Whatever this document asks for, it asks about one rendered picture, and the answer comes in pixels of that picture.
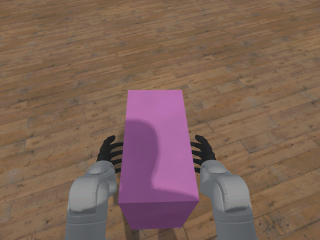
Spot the right robot hand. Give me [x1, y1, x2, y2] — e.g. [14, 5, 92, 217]
[190, 134, 216, 174]

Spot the right robot forearm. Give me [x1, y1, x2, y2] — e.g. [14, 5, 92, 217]
[200, 159, 260, 240]

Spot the left robot forearm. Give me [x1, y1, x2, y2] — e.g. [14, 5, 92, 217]
[64, 160, 117, 240]

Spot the carton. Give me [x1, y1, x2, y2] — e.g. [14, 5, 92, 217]
[118, 90, 200, 230]

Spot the left robot hand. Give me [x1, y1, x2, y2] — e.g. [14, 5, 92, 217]
[96, 135, 124, 173]

